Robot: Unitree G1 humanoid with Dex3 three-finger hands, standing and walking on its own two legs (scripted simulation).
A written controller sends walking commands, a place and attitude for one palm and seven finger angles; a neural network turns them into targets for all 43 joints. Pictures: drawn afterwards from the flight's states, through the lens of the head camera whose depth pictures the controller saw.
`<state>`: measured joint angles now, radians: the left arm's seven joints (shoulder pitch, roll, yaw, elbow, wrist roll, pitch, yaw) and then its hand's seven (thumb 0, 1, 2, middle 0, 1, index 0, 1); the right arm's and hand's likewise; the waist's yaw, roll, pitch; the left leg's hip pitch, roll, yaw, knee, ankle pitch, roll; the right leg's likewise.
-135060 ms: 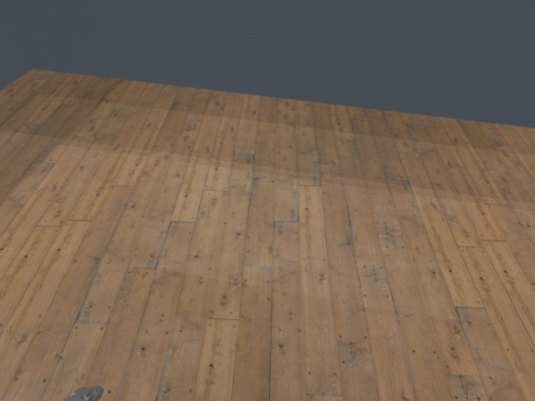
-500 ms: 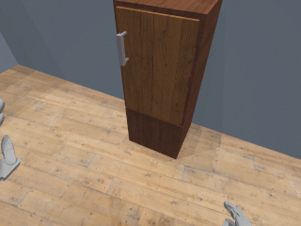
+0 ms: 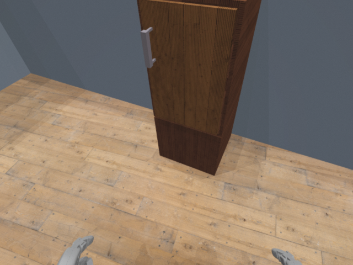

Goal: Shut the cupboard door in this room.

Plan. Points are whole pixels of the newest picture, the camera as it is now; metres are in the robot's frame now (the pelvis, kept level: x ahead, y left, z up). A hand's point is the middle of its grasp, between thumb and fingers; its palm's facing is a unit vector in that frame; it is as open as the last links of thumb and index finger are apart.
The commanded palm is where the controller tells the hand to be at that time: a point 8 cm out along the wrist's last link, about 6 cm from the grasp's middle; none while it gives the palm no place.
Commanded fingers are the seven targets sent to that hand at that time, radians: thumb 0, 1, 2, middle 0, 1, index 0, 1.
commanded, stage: let the arm hang, fingers relaxed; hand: left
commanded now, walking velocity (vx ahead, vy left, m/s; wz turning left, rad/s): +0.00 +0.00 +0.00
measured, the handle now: (149, 47) +0.91 +0.14 +0.08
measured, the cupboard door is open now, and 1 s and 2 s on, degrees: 0 0 0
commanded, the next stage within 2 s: look to check the result in 0.88 s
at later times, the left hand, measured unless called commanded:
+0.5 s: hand out of the picture -0.09 +0.17 -0.16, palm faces +0.04 -0.98 -0.19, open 7.3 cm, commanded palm none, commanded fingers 0.00 0.90 0.90 -0.20 -0.30 -0.20 -0.30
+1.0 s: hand out of the picture -0.02 +0.16 -0.17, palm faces +0.04 -0.99 -0.17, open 7.3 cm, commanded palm none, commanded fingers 0.00 0.90 0.90 -0.20 -0.30 -0.20 -0.30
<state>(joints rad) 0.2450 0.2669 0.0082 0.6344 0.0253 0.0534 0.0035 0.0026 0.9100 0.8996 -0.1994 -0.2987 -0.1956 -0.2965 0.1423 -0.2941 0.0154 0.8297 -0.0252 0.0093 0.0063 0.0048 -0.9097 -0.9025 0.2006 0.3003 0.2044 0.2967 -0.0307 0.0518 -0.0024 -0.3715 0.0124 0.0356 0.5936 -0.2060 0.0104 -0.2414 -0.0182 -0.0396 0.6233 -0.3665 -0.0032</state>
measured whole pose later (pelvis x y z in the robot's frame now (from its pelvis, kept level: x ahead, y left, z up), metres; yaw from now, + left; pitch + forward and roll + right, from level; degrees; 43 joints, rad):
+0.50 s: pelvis -0.01 +0.01 +0.01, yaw +0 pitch -2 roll -1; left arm 0.42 0.14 0.01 1.18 0.02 0.02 0.03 0.00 0.92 0.90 -0.20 -0.30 -0.20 -0.30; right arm 0.33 -0.12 0.00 1.12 -0.02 0.04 -0.03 0.00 -0.91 -0.90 0.20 0.30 0.20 0.30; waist -0.01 0.02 0.03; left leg -0.29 0.02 0.04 0.44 -0.12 0.02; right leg -0.16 -0.01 -0.04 0.46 -0.27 0.00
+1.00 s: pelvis +0.00 +0.00 +0.01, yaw +0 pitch -2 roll +0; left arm 0.32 0.12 0.02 1.13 0.02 0.00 0.03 0.00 0.91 0.90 -0.20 -0.30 -0.20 -0.30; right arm 0.32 -0.13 -0.01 1.12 -0.02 0.03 -0.03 0.00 -0.91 -0.90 0.20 0.30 0.20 0.30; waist -0.02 0.01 0.03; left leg -0.29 0.02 0.03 0.45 -0.13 0.00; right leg -0.15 0.00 -0.05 0.47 -0.28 -0.01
